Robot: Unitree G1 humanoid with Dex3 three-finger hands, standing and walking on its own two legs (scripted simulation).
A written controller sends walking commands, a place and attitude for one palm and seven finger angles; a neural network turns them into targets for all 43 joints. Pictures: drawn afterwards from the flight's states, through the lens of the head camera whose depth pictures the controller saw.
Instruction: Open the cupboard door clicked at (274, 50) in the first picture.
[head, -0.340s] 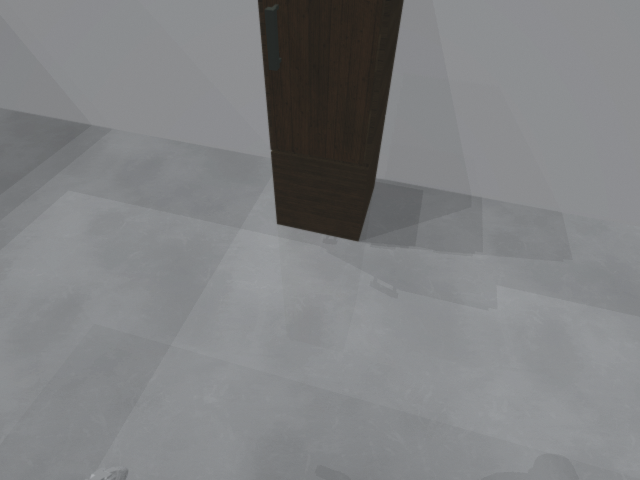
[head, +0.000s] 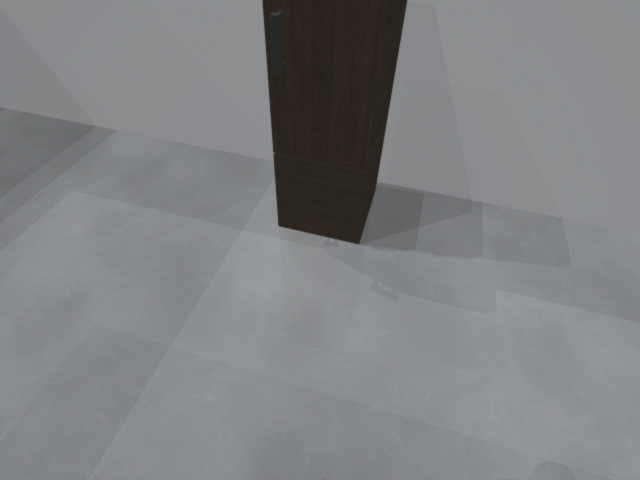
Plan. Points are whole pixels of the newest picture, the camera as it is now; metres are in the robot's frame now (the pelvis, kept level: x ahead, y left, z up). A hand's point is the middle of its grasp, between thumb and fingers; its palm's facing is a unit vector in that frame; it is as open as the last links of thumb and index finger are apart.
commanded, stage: stand and wait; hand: left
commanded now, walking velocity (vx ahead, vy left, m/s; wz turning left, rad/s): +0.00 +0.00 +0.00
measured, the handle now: (279, 42) +1.24 +0.20 +0.05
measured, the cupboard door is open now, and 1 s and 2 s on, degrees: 0 0 0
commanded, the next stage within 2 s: look at it before walking up in 0.48 s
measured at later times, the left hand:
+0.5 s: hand out of the picture +0.06 +0.24 -0.15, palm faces -0.03 -0.94 -0.33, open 7.4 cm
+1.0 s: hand out of the picture +0.06 +0.24 -0.15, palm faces -0.04 -0.94 -0.33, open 7.4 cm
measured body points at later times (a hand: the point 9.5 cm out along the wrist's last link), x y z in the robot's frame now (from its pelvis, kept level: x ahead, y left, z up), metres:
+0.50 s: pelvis -0.01 -0.01 +0.00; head -0.01 -0.01 +0.45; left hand +0.06 +0.29 -0.13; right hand +0.06 -0.30 -0.13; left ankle +0.00 +0.12 -0.74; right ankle +0.00 -0.13 -0.74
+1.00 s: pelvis -0.01 -0.01 +0.00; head -0.01 -0.01 +0.45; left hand +0.06 +0.28 -0.13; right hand +0.06 -0.31 -0.13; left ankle +0.00 +0.12 -0.74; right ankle +0.00 -0.13 -0.74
